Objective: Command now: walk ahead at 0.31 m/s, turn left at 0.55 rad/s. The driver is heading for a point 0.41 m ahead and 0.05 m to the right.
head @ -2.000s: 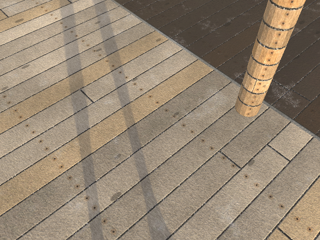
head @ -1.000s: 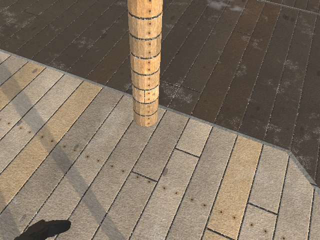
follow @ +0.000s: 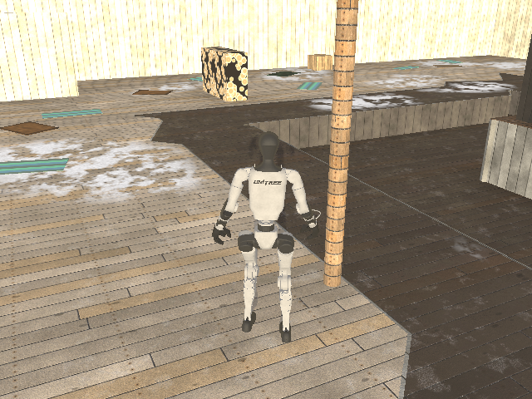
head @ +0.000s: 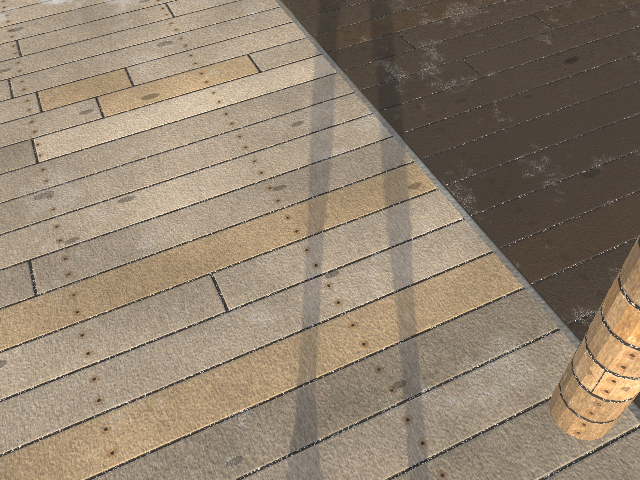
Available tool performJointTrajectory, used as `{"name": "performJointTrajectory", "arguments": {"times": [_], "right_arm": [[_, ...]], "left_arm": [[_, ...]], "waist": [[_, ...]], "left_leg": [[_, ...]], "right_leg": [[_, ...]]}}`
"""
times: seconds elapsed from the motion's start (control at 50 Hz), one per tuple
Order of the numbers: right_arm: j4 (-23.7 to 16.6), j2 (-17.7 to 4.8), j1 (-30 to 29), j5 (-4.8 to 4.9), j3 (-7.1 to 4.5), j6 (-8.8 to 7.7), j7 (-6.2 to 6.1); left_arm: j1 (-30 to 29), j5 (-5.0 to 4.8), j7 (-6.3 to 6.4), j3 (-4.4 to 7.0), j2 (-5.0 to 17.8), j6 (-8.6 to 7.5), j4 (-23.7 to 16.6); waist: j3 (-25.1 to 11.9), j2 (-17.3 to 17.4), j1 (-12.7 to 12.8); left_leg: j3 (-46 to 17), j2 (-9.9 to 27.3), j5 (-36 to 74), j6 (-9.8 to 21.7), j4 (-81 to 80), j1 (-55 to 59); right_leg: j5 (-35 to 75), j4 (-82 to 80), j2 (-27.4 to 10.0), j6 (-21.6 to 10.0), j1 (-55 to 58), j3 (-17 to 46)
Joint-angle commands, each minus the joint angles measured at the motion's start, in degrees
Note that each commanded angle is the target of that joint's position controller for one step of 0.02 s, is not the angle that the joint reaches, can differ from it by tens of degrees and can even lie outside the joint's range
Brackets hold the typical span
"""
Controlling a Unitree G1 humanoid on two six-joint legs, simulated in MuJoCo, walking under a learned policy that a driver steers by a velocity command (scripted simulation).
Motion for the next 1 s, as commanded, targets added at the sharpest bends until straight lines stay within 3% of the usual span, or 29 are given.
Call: {"name": "performJointTrajectory", "arguments": {"times": [0.02, 0.04, 0.08, 0.12, 0.18, 0.24, 0.28, 0.3, 0.32, 0.34, 0.36, 0.38, 0.4, 0.44, 0.46, 0.48, 0.54, 0.6, 0.64, 0.7, 0.76, 0.78, 0.8, 0.82, 0.84, 0.86, 0.9, 0.96, 1.0], "right_arm": [[-4.0, -6.1, -0.1, -0.72, -2.02, -1.04, 0.27], [-4.4, -4.2, -1.0, -0.17, -1.43, -1.24, 0.51], [-5.0, -2.3, -3.1, 0.28, -0.59, -1.99, 0.82], [-5.7, -1.6, -5.4, 0.34, -0.11, -2.7, 1.12], [-6.5, 0.2, -9.0, 0.24, 1.02, -3.62, 2.0], [-6.6, -0.2, -10.6, 0.76, 1.19, -4.19, 2.72], [-6.3, -1.4, -8.8, 1.21, 0.76, -4.43, 2.83], [-5.1, -2.4, -4.9, 1.25, 0.08, -4.51, 2.59], [-2.9, -4.8, 2.0, 1.13, -1.29, -4.44, 2.02], [-1.3, -7.9, 11.2, 0.43, -2.49, -4.2, 1.21], [-1.0, -14.5, 15.9, -1.05, -3.64, -3.79, 0.62], [-0.5, -10.2, 16.5, -1.31, -2.64, -4.46, 0.87], [0.1, -7.3, 13.3, -0.9, -1.47, -4.91, 1.07], [0.3, -2.9, 6.7, -0.58, -0.22, -5.47, 1.33], [0.5, -1.5, 4.8, -0.99, 0.12, -5.91, 1.33], [0.9, -1.4, 3.9, -1.21, -0.08, -6.46, 1.27], [2.8, -1.5, 3.5, -1.36, -0.57, -7.68, 1.01], [4.4, -2.6, 2.2, -1.1, -0.7, -7.34, 0.43], [5.8, -3.9, 3.4, -0.7, -0.91, -6.81, -0.2], [8.3, -6.3, 6.4, 0.32, -1.41, -5.82, -0.54], [8.9, -7.2, 4.8, 1.06, -1.73, -4.69, -0.91], [8.9, -6.3, 5.0, 0.84, -1.38, -4.36, -1.0], [7.9, -4.0, 7.6, -0.8, -0.34, -4.55, -1.12], [8.7, 2.3, 18.5, -1.65, 2.18, -4.55, 0.11], [10.7, -3.4, 17.4, -0.29, 0.96, -4.13, 0.62], [8.7, -5.9, 10.5, 1.06, 0.12, -3.44, 0.77], [7.6, -4.1, 5.2, -0.03, 0.36, -1.63, -0.59], [9.0, -1.5, 8.6, -0.72, 0.81, 1.04, -1.76], [9.5, -0.8, 8.3, -0.99, 1.09, 1.42, -1.96]], "left_arm": [[-0.9, -1.63, 0.63, 1.85, 6.9, -1.69, -3.7], [1.0, -1.81, 0.64, 1.65, 6.2, -2.24, -3.0], [4.6, -1.12, 0.28, 1.79, 6.4, -2.86, -1.7], [6.1, -1.08, -0.03, 2.07, 7.2, -3.01, -0.9], [6.5, -1.87, -0.45, 2.58, 9.3, -2.9, -0.1], [8.1, -2.54, -0.85, 3.24, 11.6, -2.31, 1.2], [8.6, -3.37, -1.24, 3.27, 11.8, -1.86, 2.2], [7.9, -3.58, -1.34, 3.04, 11.6, -1.64, 2.5], [8.2, -3.34, -1.46, 2.41, 9.9, -1.74, 2.8], [7.2, -2.44, -1.72, 1.04, 6.5, -2.25, 1.7], [9.2, -1.72, -1.64, -0.76, 0.6, -3.33, -1.5], [7.1, -3.27, -1.17, 0.83, 6.1, -4.08, -0.9], [5.2, -4.34, -1.33, 1.83, 8.3, -4.2, -1.6], [3.0, -3.29, -1.32, 1.9, 7.1, -3.54, -1.3], [3.6, -3.0, -1.34, 2.09, 6.4, -2.83, -0.7], [4.7, -3.12, -1.53, 1.89, 5.0, -2.26, -0.4], [3.8, -2.92, -1.64, 1.64, 2.7, -1.08, -0.4], [-1.3, -1.67, -1.99, 0.88, 1.0, -1.53, -2.7], [-6.2, -1.02, -2.95, -0.02, -0.7, -2.14, -4.2], [-8.6, -1.66, -3.94, 0.11, 0.7, -2.53, -5.6], [-2.5, -0.87, -3.78, 1.67, 4.7, -2.78, -4.3], [2.2, -0.7, -3.28, 2.65, 6.7, -2.91, -2.9], [6.3, -0.06, -2.29, 3.47, 10.7, -2.55, -2.5], [4.3, 1.13, -1.76, 2.71, 12.1, -2.03, -3.2], [5.1, 0.0, -2.55, 1.94, 7.9, -1.81, -3.6], [-0.1, -0.59, -3.16, 1.53, 6.3, -1.71, -4.6], [-6.6, -1.01, -3.44, 0.27, 2.3, -1.63, -4.3], [-11.0, 0.81, -3.35, 0.87, 4.0, -1.19, -3.8], [-11.3, 0.73, -3.0, 0.9, 4.0, -1.03, -3.1]], "waist": [[1.8, -10.0, 0.8], [2.5, -9.6, 1.3], [3.4, -9.1, 2.8], [4.1, -9.4, 3.6], [4.7, -10.4, 4.4], [5.1, -10.7, 5.0], [5.2, -11.0, 3.0], [3.9, -10.1, 0.0], [-0.1, -7.9, -3.6], [-7.9, -3.3, -8.5], [-15.0, 14.3, -7.8], [-14.2, 9.5, -9.3], [-7.8, 8.6, -7.6], [-1.2, 6.1, -4.5], [0.5, 6.0, -2.9], [0.7, 6.8, -1.7], [2.4, 2.9, -0.5], [5.0, 1.6, -0.3], [4.9, 1.2, -2.1], [3.7, 1.7, -2.2], [-1.3, 2.4, 2.4], [-4.7, 0.6, 4.8], [-11.3, -5.9, 5.2], [-21.1, -17.3, -0.8], [-27.6, -10.3, 2.3], [-19.6, -8.3, 2.5], [-9.4, -3.9, 0.1], [-6.7, -8.0, -3.4], [-7.8, -8.3, -2.9]], "left_leg": [[0.1, 5.6, 4.1, -2.8, 13.9, -17.2], [0.6, 6.1, 6.4, -2.7, 13.9, -17.1], [1.4, 6.3, 9.3, -2.9, 10.6, -17.0], [2.5, 6.9, 11.5, -3.1, 3.9, -15.9], [6.7, 8.3, 13.2, -3.0, -7.9, -8.2], [9.2, 7.6, 10.8, -1.8, -15.6, 0.5], [9.2, 7.0, 10.2, 0.3, -20.9, 6.3], [9.9, 6.0, 12.0, 1.5, -24.6, 13.1], [9.7, 5.2, 12.6, 3.0, -26.5, 23.9], [2.1, 12.4, 11.1, 5.2, -26.2, 38.7], [-23.3, 28.8, 1.6, 13.1, -31.6, 52.7], [-30.7, 29.7, -3.9, 14.6, -36.2, 47.4], [-22.3, 28.4, -3.2, 13.1, -36.7, 42.7], [-10.8, 23.1, 4.1, 10.8, -39.7, 33.4], [-6.0, 21.1, 9.0, 9.5, -41.5, 29.9], [-3.4, 20.8, 13.7, 9.6, -42.6, 27.5], [3.6, 20.4, 24.9, 9.9, -44.1, 26.0], [10.3, 18.2, 38.5, 9.3, -43.5, 22.8], [12.8, 17.6, 43.6, 8.8, -42.9, 21.7], [12.6, 19.3, 46.6, 8.0, -39.4, 26.8], [12.1, 18.9, 54.8, 5.7, -28.1, 30.8], [13.8, 16.2, 53.4, 3.7, -19.2, 29.3], [14.8, 12.7, 36.5, 0.7, -5.7, 20.2], [10.3, 5.0, -16.4, -3.2, 15.5, 3.2], [0.2, 4.8, -19.4, -3.8, 20.0, 3.5], [1.0, 7.1, -17.5, -3.3, 20.0, -0.2], [2.2, 10.1, -12.7, -3.6, 11.7, 0.0], [4.5, 9.6, -7.4, -4.5, -0.5, 12.5], [4.8, 9.5, -0.9, -3.9, -6.7, 16.6]], "right_leg": [[-14.1, -18.2, -15.7, -8.4, 11.7, 18.3], [-12.0, -18.8, -15.0, -8.6, 11.4, 15.9], [-8.8, -20.0, -14.2, -9.3, 12.0, 12.3], [-5.4, -20.8, -14.3, -9.9, 12.9, 9.7], [0.3, -21.2, -14.0, -9.7, 10.3, 5.5], [2.6, -20.3, -14.8, -9.8, 8.0, 3.9], [4.3, -18.5, -16.4, -9.5, 7.6, 5.3], [9.8, -15.2, -15.9, -8.5, 6.2, 4.7], [18.0, -6.9, -13.4, -7.0, 3.7, 2.4], [13.6, 8.4, -9.7, -4.2, -4.0, -1.1], [-11.4, 30.2, -1.2, 0.2, -24.0, -4.6], [-16.3, 40.2, -0.9, 0.2, -28.2, 4.4], [-11.9, 42.4, -3.4, -0.6, -31.1, 5.4], [-3.1, 38.6, -6.5, -0.5, -29.2, 3.9], [0.2, 37.4, -7.4, -0.4, -26.4, 4.0], [2.5, 37.1, -7.4, 0.0, -24.2, 3.8], [6.4, 34.3, -6.7, 1.2, -25.5, 4.6], [13.3, 19.4, -4.8, 1.6, -21.9, 2.2], [18.5, 10.6, -3.5, 1.3, -17.0, -1.7], [18.8, 5.3, -2.1, -0.4, -13.8, -2.0], [16.0, 0.9, 0.9, -3.3, -5.4, -3.2], [22.5, -2.9, 2.1, -4.7, 2.8, -3.8], [47.9, 0.5, -5.6, -7.3, 17.1, 4.4], [64.0, 3.6, -22.4, -20.7, 35.0, 25.2], [55.9, 0.4, -22.0, -23.3, 32.1, 28.0], [50.6, -2.1, -19.3, -21.1, 26.0, 20.7], [36.6, -6.5, -15.6, -16.5, 11.6, 15.2], [24.4, -11.9, -12.5, -14.9, -2.8, 10.9], [18.0, -12.8, -12.0, -14.3, -4.2, 9.6]]}}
